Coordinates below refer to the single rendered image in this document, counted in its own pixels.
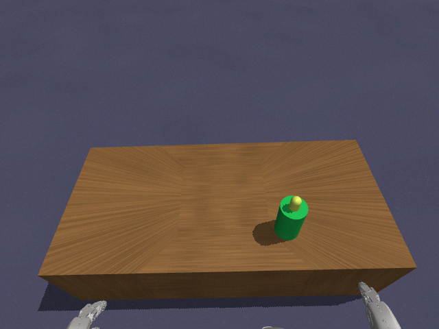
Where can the right robot hand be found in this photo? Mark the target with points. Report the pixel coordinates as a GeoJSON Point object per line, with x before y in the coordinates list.
{"type": "Point", "coordinates": [378, 313]}

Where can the bottle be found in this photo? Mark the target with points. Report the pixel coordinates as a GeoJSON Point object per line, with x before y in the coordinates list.
{"type": "Point", "coordinates": [291, 215]}

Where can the left robot hand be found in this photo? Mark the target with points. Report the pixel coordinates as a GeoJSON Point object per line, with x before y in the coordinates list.
{"type": "Point", "coordinates": [87, 316]}

